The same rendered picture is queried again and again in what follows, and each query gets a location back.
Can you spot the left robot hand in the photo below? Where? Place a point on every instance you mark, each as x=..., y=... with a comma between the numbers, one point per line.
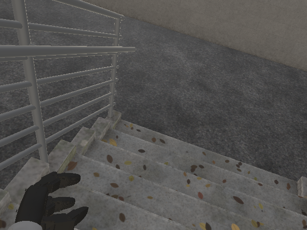
x=39, y=207

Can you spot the robot left forearm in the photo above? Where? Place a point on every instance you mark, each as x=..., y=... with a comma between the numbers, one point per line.
x=25, y=225

